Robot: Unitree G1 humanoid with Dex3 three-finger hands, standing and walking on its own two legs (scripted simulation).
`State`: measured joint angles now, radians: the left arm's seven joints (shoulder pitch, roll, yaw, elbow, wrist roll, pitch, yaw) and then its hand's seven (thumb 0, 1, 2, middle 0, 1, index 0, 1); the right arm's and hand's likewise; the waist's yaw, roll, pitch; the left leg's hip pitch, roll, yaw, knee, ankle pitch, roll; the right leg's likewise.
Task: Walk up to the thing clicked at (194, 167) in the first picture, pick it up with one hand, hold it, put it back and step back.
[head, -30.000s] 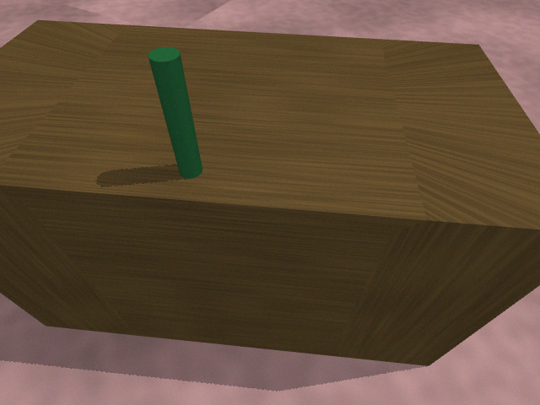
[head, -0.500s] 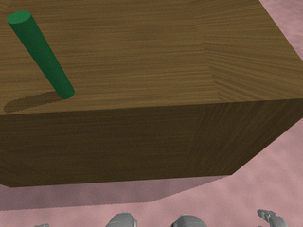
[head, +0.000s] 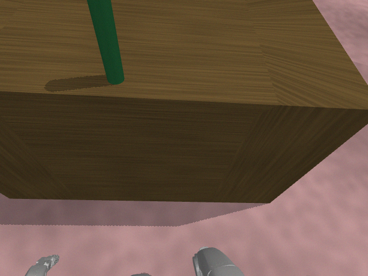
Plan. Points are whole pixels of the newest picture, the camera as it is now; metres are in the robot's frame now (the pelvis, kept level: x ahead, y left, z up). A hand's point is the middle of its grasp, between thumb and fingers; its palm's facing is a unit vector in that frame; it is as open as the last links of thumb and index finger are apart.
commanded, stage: step back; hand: left
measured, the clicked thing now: (107, 39) +0.58 +0.19 +0.14
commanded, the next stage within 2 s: none
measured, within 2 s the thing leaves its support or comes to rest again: neither
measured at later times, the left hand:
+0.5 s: hand out of the picture +0.00 +0.25 -0.13, palm faces -0.07 -0.90 -0.43, open 7.4 cm
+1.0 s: hand out of the picture -0.19 +0.27 -0.17, palm faces -0.14 -0.92 -0.38, open 7.4 cm
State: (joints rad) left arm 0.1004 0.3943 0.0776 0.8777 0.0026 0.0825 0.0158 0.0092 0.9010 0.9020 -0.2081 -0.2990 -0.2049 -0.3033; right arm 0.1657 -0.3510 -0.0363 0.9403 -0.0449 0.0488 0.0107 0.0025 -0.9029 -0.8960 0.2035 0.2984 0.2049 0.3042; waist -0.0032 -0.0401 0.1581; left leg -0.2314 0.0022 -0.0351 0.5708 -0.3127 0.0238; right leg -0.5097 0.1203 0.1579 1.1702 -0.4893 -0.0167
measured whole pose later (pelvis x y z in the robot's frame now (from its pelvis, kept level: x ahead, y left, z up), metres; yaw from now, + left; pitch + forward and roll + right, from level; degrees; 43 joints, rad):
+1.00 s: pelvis -0.29 +0.01 -0.02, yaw -8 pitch -1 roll +0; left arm 0.19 0.41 0.08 0.86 0.02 0.07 -0.01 0.01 0.90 0.90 -0.21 -0.30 -0.20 -0.30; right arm 0.09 -0.39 -0.05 0.81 -0.04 0.03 -0.01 0.00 -0.90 -0.90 0.20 0.30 0.20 0.30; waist 0.03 -0.03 0.19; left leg -0.42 0.06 0.03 0.62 -0.18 -0.01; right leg -0.23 0.01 0.08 0.74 -0.45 0.02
